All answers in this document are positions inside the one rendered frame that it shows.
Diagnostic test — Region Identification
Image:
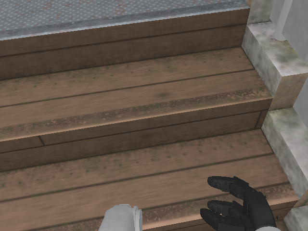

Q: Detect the right robot hand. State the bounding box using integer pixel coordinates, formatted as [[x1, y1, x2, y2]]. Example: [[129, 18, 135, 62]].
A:
[[200, 176, 278, 231]]

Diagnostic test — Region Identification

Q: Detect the left robot thigh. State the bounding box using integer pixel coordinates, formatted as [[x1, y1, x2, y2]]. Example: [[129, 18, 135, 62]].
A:
[[98, 204, 142, 231]]

